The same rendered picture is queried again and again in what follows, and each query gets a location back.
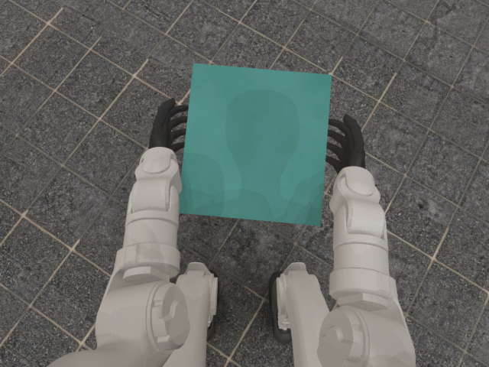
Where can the robot right hand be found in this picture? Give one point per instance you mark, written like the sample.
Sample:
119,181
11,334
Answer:
352,152

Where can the robot left upper arm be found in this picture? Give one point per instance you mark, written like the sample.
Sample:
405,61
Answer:
136,326

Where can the robot right shin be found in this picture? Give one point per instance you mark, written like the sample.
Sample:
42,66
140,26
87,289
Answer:
296,266

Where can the carton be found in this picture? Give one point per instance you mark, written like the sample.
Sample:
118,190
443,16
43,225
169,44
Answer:
255,144

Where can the robot shin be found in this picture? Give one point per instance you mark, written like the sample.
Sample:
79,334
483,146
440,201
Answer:
196,266
296,266

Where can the robot right upper arm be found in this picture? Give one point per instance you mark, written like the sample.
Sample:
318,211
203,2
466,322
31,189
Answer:
352,337

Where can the robot left forearm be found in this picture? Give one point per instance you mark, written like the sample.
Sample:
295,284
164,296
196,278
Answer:
149,251

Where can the robot left hand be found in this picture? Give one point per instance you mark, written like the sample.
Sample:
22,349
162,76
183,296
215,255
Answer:
161,135

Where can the robot right forearm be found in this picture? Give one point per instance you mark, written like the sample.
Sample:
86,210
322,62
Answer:
361,276

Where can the robot left shin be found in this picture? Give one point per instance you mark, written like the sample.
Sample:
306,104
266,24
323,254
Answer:
196,266

